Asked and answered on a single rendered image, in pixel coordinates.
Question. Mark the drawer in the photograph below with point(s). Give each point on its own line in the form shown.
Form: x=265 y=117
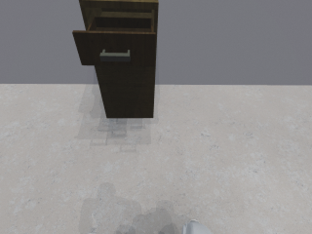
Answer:
x=117 y=35

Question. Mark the right robot thigh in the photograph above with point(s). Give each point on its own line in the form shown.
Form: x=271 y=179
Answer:
x=194 y=228

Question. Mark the handle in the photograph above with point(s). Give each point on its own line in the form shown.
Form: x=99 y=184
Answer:
x=123 y=57

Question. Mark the cabinet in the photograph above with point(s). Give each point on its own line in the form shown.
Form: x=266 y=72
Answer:
x=127 y=91

